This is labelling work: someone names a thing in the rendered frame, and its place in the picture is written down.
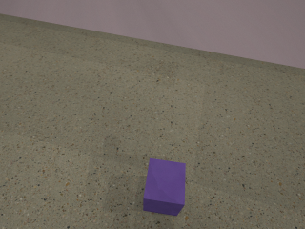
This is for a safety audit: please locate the carton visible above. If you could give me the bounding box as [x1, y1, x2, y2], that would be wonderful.
[143, 158, 186, 216]

